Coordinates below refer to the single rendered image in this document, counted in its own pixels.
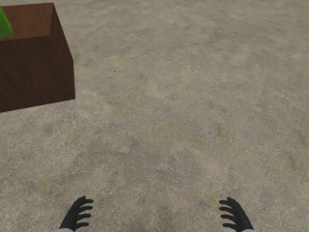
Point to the right robot hand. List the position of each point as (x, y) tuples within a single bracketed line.
[(239, 217)]

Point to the carton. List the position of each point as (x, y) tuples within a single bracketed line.
[(5, 26)]

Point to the left robot hand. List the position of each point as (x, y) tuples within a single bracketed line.
[(73, 215)]

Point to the pedestal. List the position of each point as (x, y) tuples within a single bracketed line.
[(36, 66)]

